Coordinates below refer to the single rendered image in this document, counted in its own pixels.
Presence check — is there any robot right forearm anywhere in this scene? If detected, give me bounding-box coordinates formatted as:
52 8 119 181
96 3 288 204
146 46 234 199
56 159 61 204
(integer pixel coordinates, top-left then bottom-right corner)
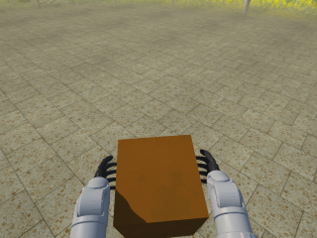
206 170 258 238

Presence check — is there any left robot hand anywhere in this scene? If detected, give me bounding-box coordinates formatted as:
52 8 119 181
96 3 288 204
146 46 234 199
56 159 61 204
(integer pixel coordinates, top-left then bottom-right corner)
94 155 117 190

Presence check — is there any robot left forearm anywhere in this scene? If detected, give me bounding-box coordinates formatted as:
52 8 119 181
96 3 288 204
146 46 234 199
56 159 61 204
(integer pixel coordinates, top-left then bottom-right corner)
69 177 111 238

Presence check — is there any carton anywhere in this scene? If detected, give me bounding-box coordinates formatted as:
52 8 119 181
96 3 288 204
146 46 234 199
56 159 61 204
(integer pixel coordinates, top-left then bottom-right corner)
113 134 209 238

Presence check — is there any right robot hand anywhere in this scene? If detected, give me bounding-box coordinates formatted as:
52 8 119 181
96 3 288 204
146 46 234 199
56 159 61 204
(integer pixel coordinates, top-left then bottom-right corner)
195 149 220 184

